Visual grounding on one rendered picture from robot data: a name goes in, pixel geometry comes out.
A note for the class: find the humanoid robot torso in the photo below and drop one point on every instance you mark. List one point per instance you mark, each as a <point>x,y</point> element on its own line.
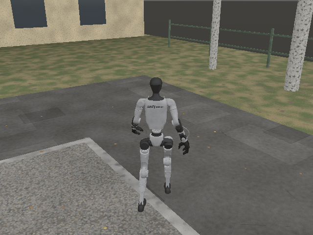
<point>156,115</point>

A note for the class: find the robot left upper arm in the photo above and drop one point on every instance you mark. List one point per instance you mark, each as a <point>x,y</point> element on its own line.
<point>138,110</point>

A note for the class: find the left robot forearm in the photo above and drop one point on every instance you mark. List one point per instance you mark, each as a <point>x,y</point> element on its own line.
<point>134,125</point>

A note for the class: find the robot right upper arm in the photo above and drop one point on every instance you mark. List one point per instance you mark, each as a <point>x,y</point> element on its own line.
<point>173,110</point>

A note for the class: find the robot right thigh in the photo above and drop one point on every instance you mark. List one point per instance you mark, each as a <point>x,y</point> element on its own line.
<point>167,145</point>

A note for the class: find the right robot forearm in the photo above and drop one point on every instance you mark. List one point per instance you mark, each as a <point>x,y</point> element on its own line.
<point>181,132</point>

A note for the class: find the robot right hand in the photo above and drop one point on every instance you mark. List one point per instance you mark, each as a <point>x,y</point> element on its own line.
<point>186,148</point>

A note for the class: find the robot left hand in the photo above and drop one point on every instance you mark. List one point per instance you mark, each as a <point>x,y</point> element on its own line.
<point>138,128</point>

